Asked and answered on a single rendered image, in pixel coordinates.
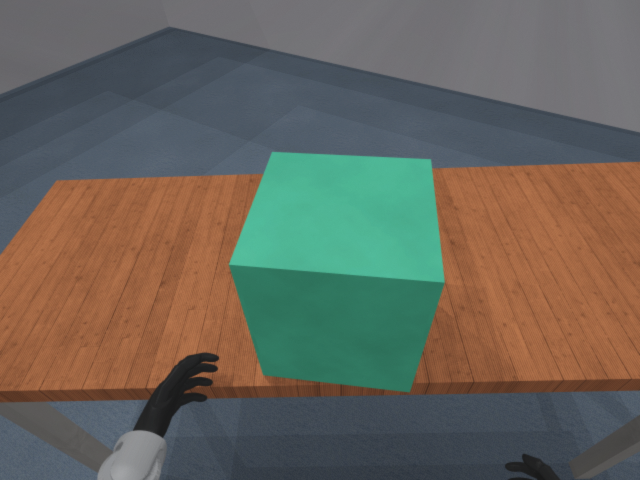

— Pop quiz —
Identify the robot left forearm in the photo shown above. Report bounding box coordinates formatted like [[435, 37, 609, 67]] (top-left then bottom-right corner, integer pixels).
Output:
[[97, 430, 167, 480]]

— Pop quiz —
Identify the carton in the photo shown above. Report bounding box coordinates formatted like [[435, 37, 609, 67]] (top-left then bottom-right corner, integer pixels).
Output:
[[229, 152, 445, 392]]

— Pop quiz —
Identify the left robot hand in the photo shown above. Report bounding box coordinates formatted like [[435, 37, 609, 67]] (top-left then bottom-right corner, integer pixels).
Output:
[[133, 353, 219, 438]]

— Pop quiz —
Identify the table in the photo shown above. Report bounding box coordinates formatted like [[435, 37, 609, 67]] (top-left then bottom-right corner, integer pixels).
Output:
[[0, 162, 640, 479]]

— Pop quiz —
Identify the right robot hand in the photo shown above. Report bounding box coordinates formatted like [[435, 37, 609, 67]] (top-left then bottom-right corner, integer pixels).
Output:
[[505, 454, 560, 480]]

